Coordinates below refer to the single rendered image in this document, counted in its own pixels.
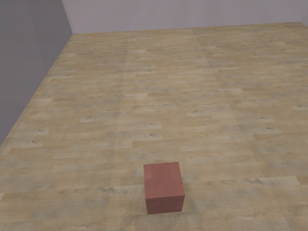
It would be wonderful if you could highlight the carton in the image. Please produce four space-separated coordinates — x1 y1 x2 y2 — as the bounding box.
143 162 185 215

